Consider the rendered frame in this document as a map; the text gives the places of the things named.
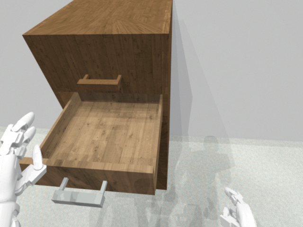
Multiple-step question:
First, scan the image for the robot left forearm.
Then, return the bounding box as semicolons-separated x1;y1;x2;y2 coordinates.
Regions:
0;201;21;227

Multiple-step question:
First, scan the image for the robot right hand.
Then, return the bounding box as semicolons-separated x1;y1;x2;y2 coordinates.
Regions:
220;187;257;227

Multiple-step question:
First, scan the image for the drawer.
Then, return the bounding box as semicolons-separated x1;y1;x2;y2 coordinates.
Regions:
19;92;163;195

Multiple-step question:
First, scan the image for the robot left hand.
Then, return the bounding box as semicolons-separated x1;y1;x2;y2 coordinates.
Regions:
0;112;46;202

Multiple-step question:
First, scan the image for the cabinet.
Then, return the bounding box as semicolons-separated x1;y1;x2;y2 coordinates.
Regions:
22;0;173;190

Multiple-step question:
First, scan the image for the handle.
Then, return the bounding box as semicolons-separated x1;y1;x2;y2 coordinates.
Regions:
51;177;107;208
77;79;121;91

